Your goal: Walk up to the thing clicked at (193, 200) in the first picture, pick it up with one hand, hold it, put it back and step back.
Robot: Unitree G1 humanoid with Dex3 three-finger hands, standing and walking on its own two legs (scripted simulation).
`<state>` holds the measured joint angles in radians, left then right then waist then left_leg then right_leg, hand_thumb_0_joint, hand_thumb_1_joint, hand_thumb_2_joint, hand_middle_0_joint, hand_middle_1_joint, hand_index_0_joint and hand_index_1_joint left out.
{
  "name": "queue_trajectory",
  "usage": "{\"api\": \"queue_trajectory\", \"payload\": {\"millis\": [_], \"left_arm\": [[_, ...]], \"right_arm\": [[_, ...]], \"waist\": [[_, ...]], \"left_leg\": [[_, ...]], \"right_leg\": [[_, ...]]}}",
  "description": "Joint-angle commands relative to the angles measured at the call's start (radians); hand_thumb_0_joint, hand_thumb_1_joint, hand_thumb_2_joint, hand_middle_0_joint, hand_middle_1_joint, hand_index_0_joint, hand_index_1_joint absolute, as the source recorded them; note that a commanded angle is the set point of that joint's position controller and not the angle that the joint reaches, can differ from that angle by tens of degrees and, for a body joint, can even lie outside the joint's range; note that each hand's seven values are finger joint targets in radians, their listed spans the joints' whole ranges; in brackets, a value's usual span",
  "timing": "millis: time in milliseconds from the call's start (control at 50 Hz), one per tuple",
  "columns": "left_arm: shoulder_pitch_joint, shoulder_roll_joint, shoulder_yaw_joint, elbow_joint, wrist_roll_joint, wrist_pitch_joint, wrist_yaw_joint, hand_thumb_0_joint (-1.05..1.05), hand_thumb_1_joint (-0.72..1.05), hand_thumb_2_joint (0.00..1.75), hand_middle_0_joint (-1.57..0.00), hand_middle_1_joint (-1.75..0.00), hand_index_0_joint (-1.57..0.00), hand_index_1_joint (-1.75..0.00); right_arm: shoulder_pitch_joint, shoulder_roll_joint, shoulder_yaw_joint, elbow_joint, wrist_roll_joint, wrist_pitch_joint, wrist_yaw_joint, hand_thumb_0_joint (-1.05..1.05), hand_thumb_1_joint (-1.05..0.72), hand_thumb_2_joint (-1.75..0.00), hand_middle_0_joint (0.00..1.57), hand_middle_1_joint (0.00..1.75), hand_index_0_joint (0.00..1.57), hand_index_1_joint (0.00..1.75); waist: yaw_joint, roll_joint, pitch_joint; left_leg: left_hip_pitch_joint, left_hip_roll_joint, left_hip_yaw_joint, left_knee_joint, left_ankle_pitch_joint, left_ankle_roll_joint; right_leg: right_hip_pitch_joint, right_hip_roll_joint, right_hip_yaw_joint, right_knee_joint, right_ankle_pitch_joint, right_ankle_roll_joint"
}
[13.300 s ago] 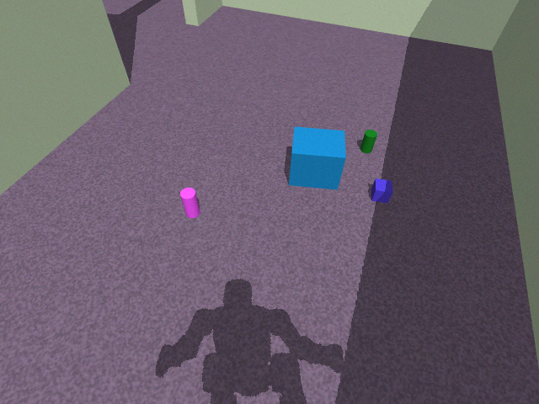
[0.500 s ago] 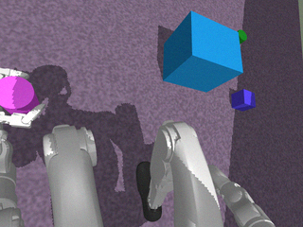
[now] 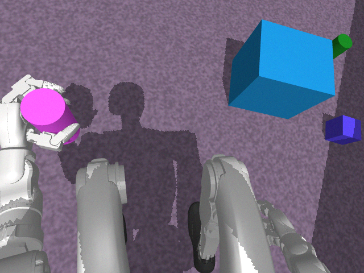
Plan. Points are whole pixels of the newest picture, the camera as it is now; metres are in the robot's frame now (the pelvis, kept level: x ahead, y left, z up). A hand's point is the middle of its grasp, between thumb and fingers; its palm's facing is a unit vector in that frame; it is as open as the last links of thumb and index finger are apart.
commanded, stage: settle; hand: left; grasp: from the side
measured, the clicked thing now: (55, 120) +0.40 +0.26 -0.07
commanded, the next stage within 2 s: lift in 0.62 s
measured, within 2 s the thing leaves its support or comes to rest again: neither
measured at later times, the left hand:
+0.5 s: hand (47, 109) +0.40 +0.25 +0.00, palm faces +0.15 -0.99 -0.06, open 9.4 cm
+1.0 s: hand (40, 102) +0.40 +0.25 +0.03, palm faces +0.13 -0.99 -0.04, open 9.4 cm
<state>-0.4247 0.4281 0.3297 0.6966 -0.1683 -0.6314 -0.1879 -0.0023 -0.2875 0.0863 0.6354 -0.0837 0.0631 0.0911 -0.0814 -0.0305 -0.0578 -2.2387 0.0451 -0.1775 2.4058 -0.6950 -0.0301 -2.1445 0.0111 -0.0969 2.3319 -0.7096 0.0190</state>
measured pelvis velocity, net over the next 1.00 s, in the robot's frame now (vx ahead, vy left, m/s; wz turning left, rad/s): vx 0.00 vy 0.00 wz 0.06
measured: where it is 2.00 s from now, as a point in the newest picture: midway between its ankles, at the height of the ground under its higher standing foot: (160, 254)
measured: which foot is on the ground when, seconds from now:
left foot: down 0.00-1.00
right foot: down 0.00-1.00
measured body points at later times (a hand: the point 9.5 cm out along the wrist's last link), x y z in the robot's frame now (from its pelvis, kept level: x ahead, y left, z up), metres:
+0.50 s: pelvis +0.00 +0.00 +0.03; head +0.20 +0.06 +0.43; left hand +0.38 +0.30 +0.00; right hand +0.19 -0.25 -0.09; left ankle +0.08 +0.14 -0.30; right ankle +0.10 -0.12 -0.30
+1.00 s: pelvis +0.00 +0.00 +0.05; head +0.19 +0.05 +0.46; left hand +0.38 +0.30 +0.04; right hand +0.17 -0.26 -0.07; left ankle +0.08 +0.14 -0.30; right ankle +0.10 -0.12 -0.30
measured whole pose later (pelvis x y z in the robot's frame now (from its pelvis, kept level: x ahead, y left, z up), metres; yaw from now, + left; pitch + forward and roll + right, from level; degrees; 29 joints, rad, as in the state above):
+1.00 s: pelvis +0.00 +0.00 +0.05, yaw +4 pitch +32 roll -4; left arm -0.47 0.36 0.36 0.73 -0.17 -0.57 -0.27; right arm 0.08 -0.27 0.01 0.65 -0.04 0.02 0.04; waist -0.07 -0.01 -0.14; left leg -2.11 0.05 -0.10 2.22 -0.67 -0.02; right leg -2.04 0.00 -0.04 2.19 -0.71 0.01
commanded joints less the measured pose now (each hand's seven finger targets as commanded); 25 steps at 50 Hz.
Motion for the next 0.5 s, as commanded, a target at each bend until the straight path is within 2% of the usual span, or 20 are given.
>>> {"api": "queue_trajectory", "payload": {"millis": [0, 60, 120, 140, 160, 200, 220, 260, 280, 300, 320, 340, 360, 400, 420, 440, 480], "left_arm": [[-0.193, 0.158, 0.065, -0.198, -0.034, -0.053, -0.003, 0.00, 0.18, 1.25, -1.28, -1.38, -1.27, -1.40], [-0.210, 0.154, 0.056, -0.214, -0.024, -0.048, -0.008, 0.00, 0.18, 1.26, -1.29, -1.38, -1.27, -1.41], [-0.236, 0.173, 0.073, -0.236, -0.014, -0.048, -0.011, 0.00, 0.19, 1.27, -1.29, -1.39, -1.28, -1.41], [-0.214, 0.146, 0.055, -0.219, -0.020, -0.045, -0.016, 0.00, 0.16, 1.27, -1.30, -1.39, -1.29, -1.42], [-0.223, 0.147, 0.070, -0.225, -0.025, -0.043, -0.017, 0.00, 0.17, 1.28, -1.30, -1.40, -1.29, -1.43], [-0.229, 0.149, 0.072, -0.219, -0.023, -0.040, -0.018, 0.00, 0.18, 1.28, -1.30, -1.39, -1.28, -1.42], [-0.220, 0.132, 0.056, -0.190, -0.020, -0.036, -0.020, 0.00, 0.18, 1.28, -1.31, -1.40, -1.29, -1.42], [-0.235, 0.144, 0.077, -0.193, -0.018, -0.035, -0.018, 0.00, 0.17, 1.31, -1.32, -1.42, -1.31, -1.45], [-0.254, 0.141, 0.062, -0.206, -0.017, -0.035, -0.021, 0.00, 0.15, 1.31, -1.33, -1.42, -1.32, -1.45], [-0.266, 0.116, 0.049, -0.192, -0.018, -0.035, -0.028, 0.00, 0.16, 1.30, -1.33, -1.41, -1.31, -1.44], [-0.256, 0.111, 0.050, -0.170, -0.020, -0.034, -0.029, 0.00, 0.17, 1.31, -1.33, -1.42, -1.31, -1.45], [-0.247, 0.128, 0.071, -0.161, -0.016, -0.033, -0.030, 0.00, 0.19, 1.32, -1.33, -1.42, -1.31, -1.45], [-0.242, 0.135, 0.065, -0.139, -0.007, -0.033, -0.029, 0.00, 0.17, 1.31, -1.33, -1.42, -1.31, -1.45], [-0.273, 0.153, 0.080, -0.180, -0.004, -0.041, -0.029, 0.00, 0.17, 1.32, -1.34, -1.43, -1.32, -1.46], [-0.275, 0.122, 0.052, -0.160, -0.010, -0.037, -0.034, 0.00, 0.15, 1.33, -1.34, -1.43, -1.32, -1.46], [-0.291, 0.126, 0.063, -0.177, -0.015, -0.037, -0.036, 0.00, 0.18, 1.33, -1.33, -1.43, -1.32, -1.46], [-0.279, 0.141, 0.079, -0.139, -0.010, -0.032, -0.034, 0.00, 0.21, 1.33, -1.32, -1.41, -1.31, -1.44]], "right_arm": [[0.085, -0.219, -0.092, -0.086, 0.016, -0.026, -0.023, 0.00, -0.90, -0.90, 0.20, 0.30, 0.20, 0.30], [0.083, -0.216, -0.101, -0.088, 0.019, -0.030, -0.031, 0.00, -0.90, -0.90, 0.20, 0.30, 0.20, 0.30], [0.098, -0.210, -0.112, -0.074, 0.017, -0.035, -0.034, 0.00, -0.90, -0.90, 0.20, 0.30, 0.20, 0.30], [0.091, -0.208, -0.111, -0.086, 0.021, -0.035, -0.036, 0.00, -0.90, -0.90, 0.20, 0.30, 0.20, 0.30], [0.103, -0.206, -0.113, -0.082, 0.020, -0.036, -0.036, 0.00, -0.90, -0.90, 0.20, 0.30, 0.20, 0.30], [0.111, -0.205, -0.117, -0.075, 0.020, -0.038, -0.039, 0.00, -0.90, -0.90, 0.20, 0.30, 0.20, 0.30], [0.102, -0.200, -0.115, -0.081, 0.022, -0.041, -0.041, 0.00, -0.90, -0.90, 0.20, 0.30, 0.20, 0.30], [0.118, -0.198, -0.119, -0.065, 0.020, -0.043, -0.041, 0.00, -0.90, -0.90, 0.20, 0.30, 0.20, 0.30], [0.112, -0.199, -0.121, -0.064, 0.019, -0.044, -0.041, 0.00, -0.90, -0.90, 0.20, 0.30, 0.20, 0.30], [0.113, -0.198, -0.120, -0.067, 0.018, -0.045, -0.041, 0.00, -0.90, -0.90, 0.20, 0.30, 0.20, 0.30], [0.112, -0.197, -0.119, -0.065, 0.020, -0.048, -0.040, 0.00, -0.90, -0.90, 0.20, 0.30, 0.20, 0.30], [0.121, -0.202, -0.123, -0.062, 0.021, -0.049, -0.041, 0.00, -0.90, -0.90, 0.20, 0.30, 0.20, 0.30], [0.111, -0.200, -0.122, -0.070, 0.020, -0.048, -0.042, 0.00, -0.90, -0.90, 0.20, 0.30, 0.20, 0.30], [0.121, -0.196, -0.126, -0.071, 0.019, -0.047, -0.043, 0.00, -0.90, -0.90, 0.20, 0.30, 0.20, 0.30], [0.115, -0.192, -0.124, -0.074, 0.021, -0.049, -0.042, 0.00, -0.90, -0.90, 0.20, 0.30, 0.20, 0.30], [0.124, -0.193, -0.126, -0.071, 0.020, -0.052, -0.043, 0.00, -0.90, -0.90, 0.20, 0.30, 0.20, 0.30], [0.128, -0.194, -0.127, -0.066, 0.023, -0.056, -0.046, 0.00, -0.90, -0.90, 0.20, 0.30, 0.20, 0.30]], "waist": [[0.006, 0.155, -0.662], [0.001, 0.184, -0.654], [0.008, 0.184, -0.672], [0.004, 0.180, -0.672], [0.006, 0.177, -0.681], [0.008, 0.166, -0.694], [0.004, 0.154, -0.675], [0.010, 0.142, -0.676], [0.009, 0.156, -0.676], [-0.008, 0.164, -0.671], [0.000, 0.159, -0.655], [0.004, 0.149, -0.656], [0.005, 0.150, -0.650], [0.016, 0.154, -0.681], [0.006, 0.154, -0.672], [0.002, 0.147, -0.685], [0.012, 0.137, -0.679]], "left_leg": [[0.421, -0.013, 0.099, -0.289, 0.113, 0.052], [0.453, -0.012, 0.099, -0.309, 0.117, 0.050], [0.475, -0.009, 0.104, -0.316, 0.128, 0.050], [0.474, -0.012, 0.106, -0.326, 0.118, 0.051], [0.479, -0.012, 0.106, -0.326, 0.126, 0.051], [0.490, -0.012, 0.110, -0.328, 0.140, 0.053], [0.469, -0.013, 0.113, -0.336, 0.124, 0.054], [0.478, -0.012, 0.115, -0.334, 0.145, 0.055], [0.487, -0.013, 0.120, -0.335, 0.143, 0.055], [0.490, -0.013, 0.116, -0.340, 0.134, 0.054], [0.483, -0.014, 0.117, -0.348, 0.127, 0.053], [0.493, -0.014, 0.113, -0.350, 0.132, 0.053], [0.483, -0.015, 0.115, -0.358, 0.111, 0.054], [0.500, -0.016, 0.122, -0.366, 0.108, 0.053], [0.495, -0.017, 0.124, -0.370, 0.100, 0.054], [0.490, -0.018, 0.126, -0.364, 0.105, 0.056], [0.498, -0.018, 0.127, -0.370, 0.112, 0.056]], "right_leg": [[0.360, 0.036, -0.036, -0.273, 0.193, -0.050], [0.335, 0.033, -0.033, -0.279, 0.189, -0.054], [0.340, 0.031, -0.023, -0.289, 0.196, -0.054], [0.349, 0.029, -0.022, -0.297, 0.186, -0.055], [0.358, 0.029, -0.021, -0.297, 0.194, -0.054], [0.372, 0.028, -0.015, -0.309, 0.206, -0.052], [0.373, 0.028, -0.013, -0.315, 0.188, -0.052], [0.385, 0.028, -0.009, -0.320, 0.207, -0.051], [0.373, 0.026, -0.002, -0.323, 0.202, -0.052], [0.365, 0.026, -0.010, -0.321, 0.196, -0.053], [0.364, 0.024, -0.010, -0.320, 0.187, -0.055], [0.358, 0.025, -0.014, -0.320, 0.189, -0.055], [0.356, 0.025, -0.015, -0.326, 0.165, -0.056], [0.374, 0.025, -0.006, -0.339, 0.159, -0.057], [0.373, 0.023, -0.002, -0.345, 0.151, -0.056], [0.389, 0.023, 0.001, -0.351, 0.160, -0.053], [0.381, 0.023, 0.001, -0.349, 0.162, -0.055]]}}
